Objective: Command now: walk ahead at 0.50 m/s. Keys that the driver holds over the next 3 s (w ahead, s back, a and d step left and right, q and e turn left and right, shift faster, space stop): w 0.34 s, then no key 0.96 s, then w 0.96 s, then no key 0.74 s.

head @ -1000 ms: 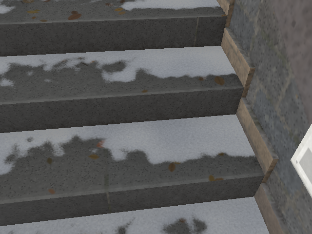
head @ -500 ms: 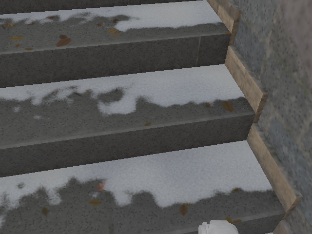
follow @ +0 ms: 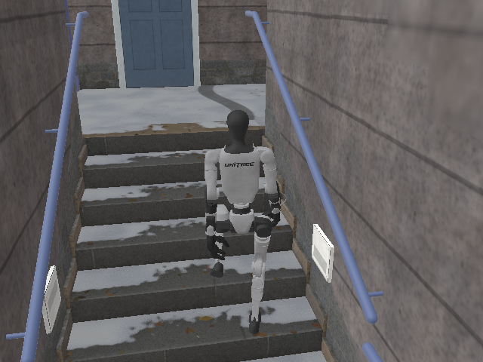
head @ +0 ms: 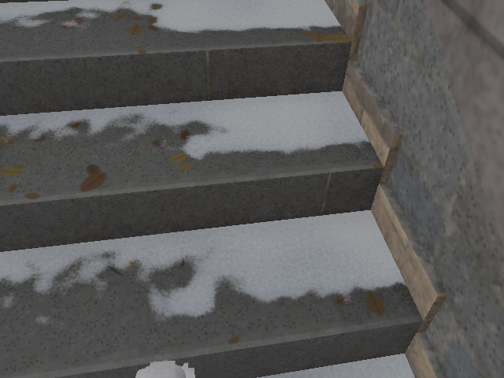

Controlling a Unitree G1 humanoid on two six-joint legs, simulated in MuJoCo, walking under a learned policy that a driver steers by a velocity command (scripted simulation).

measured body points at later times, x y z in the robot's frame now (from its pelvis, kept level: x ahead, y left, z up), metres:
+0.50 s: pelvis +0.26 +0.08 +0.15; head +0.26 +0.08 +0.60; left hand +0.38 +0.31 +0.01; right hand +0.25 -0.14 -0.01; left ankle +0.25 +0.15 -0.57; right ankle +0.32 -0.08 -0.35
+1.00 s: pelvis +0.43 +0.00 +0.21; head +0.45 +0.00 +0.66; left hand +0.62 +0.20 +0.10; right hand +0.48 -0.24 +0.06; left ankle +0.31 +0.16 -0.43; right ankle +0.57 -0.09 -0.42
